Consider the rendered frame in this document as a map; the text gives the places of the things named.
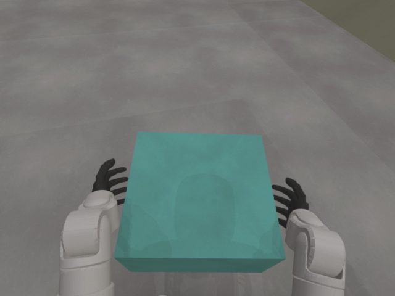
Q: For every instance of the carton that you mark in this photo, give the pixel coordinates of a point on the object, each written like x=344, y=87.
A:
x=199, y=202

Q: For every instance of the right robot hand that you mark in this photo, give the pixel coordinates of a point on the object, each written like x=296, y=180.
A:
x=298, y=199

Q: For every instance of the robot left forearm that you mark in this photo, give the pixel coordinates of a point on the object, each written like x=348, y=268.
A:
x=86, y=247

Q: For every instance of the robot right forearm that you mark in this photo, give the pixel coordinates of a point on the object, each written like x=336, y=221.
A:
x=319, y=256

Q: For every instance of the left robot hand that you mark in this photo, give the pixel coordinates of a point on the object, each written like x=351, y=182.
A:
x=102, y=179

